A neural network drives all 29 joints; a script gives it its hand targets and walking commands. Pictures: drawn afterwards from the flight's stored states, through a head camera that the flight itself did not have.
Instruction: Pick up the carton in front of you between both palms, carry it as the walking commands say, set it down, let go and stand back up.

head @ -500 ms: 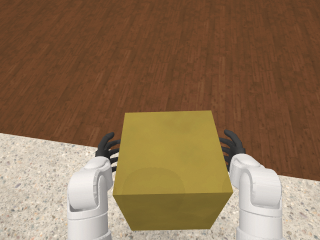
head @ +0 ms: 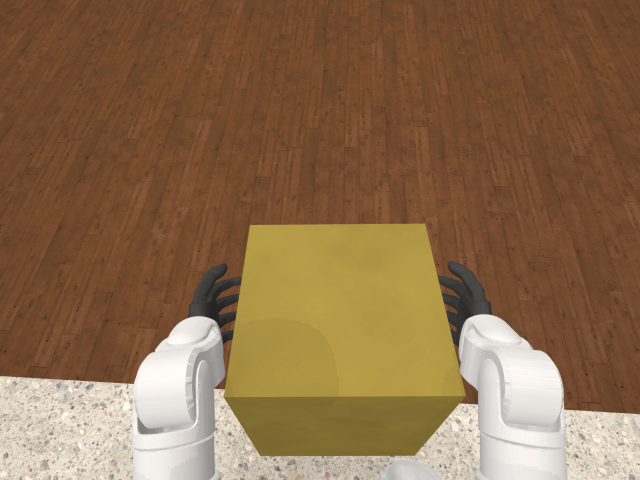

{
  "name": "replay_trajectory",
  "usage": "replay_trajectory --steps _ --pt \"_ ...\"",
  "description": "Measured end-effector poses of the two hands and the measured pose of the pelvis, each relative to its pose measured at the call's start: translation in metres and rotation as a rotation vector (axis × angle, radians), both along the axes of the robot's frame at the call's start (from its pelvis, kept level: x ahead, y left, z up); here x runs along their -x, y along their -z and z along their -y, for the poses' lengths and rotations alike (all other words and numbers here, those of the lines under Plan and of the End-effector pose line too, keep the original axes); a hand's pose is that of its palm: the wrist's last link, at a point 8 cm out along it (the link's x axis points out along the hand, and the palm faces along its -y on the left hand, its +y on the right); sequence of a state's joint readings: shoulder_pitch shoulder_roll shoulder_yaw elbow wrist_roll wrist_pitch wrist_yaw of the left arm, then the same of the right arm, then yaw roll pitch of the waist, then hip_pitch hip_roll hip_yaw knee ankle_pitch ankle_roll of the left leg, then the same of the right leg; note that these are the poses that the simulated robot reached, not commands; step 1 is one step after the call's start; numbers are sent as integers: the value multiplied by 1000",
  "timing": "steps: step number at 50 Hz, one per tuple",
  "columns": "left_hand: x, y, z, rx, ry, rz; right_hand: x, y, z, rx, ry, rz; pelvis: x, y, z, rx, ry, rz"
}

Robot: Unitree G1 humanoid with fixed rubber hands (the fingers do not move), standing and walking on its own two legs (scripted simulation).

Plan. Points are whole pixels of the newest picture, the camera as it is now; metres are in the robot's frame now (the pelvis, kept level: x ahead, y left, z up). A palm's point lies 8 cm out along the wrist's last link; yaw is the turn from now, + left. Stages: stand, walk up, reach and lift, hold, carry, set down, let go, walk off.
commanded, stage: carry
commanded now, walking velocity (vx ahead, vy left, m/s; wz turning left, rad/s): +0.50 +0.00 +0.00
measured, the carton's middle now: (337, 347) +0.27 -0.01 +0.00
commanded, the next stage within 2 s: none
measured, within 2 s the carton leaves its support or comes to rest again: neither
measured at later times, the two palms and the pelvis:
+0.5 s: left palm (241, 68) +0.70 +0.13 +0.15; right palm (414, 58) +0.73 -0.17 +0.14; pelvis +0.32 -0.05 -0.01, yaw +2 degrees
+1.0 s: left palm out of the picture +1.07 +0.12 +0.16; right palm out of the picture +1.05 -0.18 +0.16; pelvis +0.66 -0.01 +0.02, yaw +1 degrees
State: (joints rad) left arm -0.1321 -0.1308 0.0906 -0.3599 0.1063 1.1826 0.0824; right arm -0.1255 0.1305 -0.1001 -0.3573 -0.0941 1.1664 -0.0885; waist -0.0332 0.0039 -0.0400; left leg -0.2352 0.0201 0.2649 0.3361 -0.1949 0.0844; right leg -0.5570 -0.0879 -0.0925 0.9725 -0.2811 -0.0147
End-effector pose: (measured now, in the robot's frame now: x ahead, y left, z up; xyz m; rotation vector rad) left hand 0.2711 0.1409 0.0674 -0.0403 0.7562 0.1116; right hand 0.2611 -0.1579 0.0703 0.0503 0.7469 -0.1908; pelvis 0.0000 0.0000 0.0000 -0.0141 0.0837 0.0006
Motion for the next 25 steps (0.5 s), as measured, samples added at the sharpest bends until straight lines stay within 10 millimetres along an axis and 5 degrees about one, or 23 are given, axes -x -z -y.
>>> replay_trajectory --steps 8,15,25 --pt "-119 -35 1 7 -53 145 -134 -36 1 -15 -36 145 -114 6 13 -4 -20 16" --pt "-264 -58 17 -93 -55 205 -294 -48 16 24 -136 207 -214 38 37 -9 -47 40" --pt "-429 -79 14 -84 -90 53 -471 -72 12 -6 -159 57 -318 11 48 -35 -40 -16"
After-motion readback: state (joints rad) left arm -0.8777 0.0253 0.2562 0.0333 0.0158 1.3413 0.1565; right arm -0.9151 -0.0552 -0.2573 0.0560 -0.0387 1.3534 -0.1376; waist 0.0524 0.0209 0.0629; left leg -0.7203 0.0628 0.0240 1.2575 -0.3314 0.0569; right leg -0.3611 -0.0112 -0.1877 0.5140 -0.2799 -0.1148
